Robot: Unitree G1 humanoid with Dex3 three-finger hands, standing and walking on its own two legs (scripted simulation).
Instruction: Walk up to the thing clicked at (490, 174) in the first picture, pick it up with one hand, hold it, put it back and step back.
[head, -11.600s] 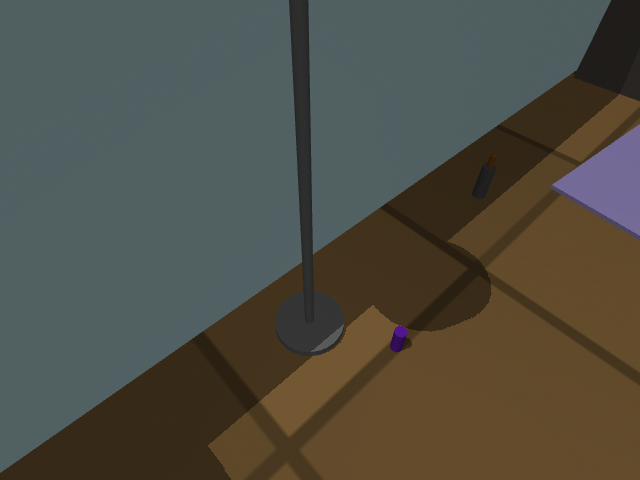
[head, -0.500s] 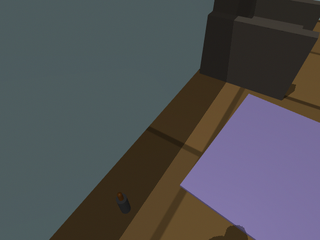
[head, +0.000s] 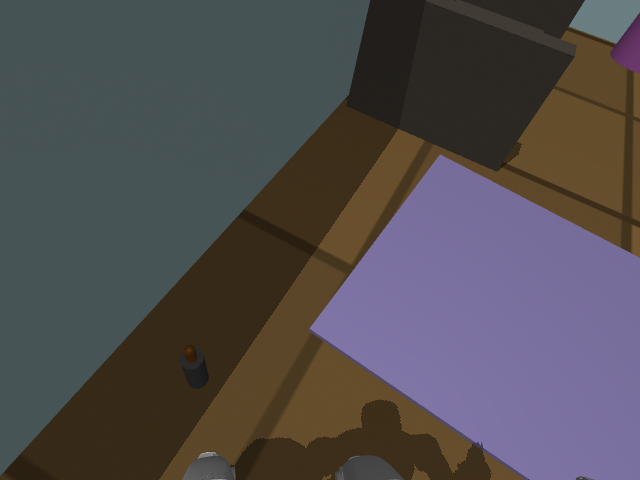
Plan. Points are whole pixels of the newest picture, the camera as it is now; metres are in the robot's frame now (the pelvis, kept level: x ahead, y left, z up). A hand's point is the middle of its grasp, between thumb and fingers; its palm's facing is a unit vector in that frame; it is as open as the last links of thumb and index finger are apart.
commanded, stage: walk up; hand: left
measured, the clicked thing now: (193, 364) +0.46 +0.26 -0.63
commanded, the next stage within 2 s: none
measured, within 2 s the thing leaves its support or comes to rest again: neither
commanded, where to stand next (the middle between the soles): +0.10 -0.03 m, yaw +8 degrees
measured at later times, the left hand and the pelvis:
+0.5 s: hand out of the picture -0.01 +0.26 -0.09, palm faces +0.10 -0.83 -0.54, open 7.3 cm; pelvis +0.01 -0.05 +0.01, yaw +7 degrees
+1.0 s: hand out of the picture +0.03 +0.26 -0.18, palm faces +0.09 -0.94 -0.32, open 7.3 cm; pelvis +0.00 -0.02 -0.01, yaw +6 degrees
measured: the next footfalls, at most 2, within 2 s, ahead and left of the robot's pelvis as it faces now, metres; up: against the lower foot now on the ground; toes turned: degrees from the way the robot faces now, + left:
right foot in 0.10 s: +0.02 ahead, -0.20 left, +0.00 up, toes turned +0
left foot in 0.64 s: +0.14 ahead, +0.14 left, +0.00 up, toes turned +9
